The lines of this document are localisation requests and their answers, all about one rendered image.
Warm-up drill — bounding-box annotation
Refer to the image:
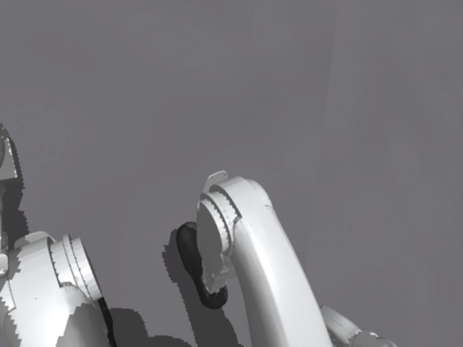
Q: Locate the left robot foot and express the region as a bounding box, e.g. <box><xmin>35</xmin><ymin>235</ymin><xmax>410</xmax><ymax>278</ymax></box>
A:
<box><xmin>98</xmin><ymin>297</ymin><xmax>117</xmax><ymax>347</ymax></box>

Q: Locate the right robot foot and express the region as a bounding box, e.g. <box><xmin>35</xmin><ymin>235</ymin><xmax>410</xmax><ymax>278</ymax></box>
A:
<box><xmin>177</xmin><ymin>222</ymin><xmax>228</xmax><ymax>309</ymax></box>

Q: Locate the right robot hand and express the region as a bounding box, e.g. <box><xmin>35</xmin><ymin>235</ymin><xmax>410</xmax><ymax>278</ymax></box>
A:
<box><xmin>319</xmin><ymin>305</ymin><xmax>362</xmax><ymax>347</ymax></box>

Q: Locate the small box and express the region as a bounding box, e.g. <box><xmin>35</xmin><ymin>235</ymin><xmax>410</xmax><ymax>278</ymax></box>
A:
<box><xmin>0</xmin><ymin>138</ymin><xmax>23</xmax><ymax>184</ymax></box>

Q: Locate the right robot arm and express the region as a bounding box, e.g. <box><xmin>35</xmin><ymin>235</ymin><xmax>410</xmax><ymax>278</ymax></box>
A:
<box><xmin>352</xmin><ymin>330</ymin><xmax>397</xmax><ymax>347</ymax></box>

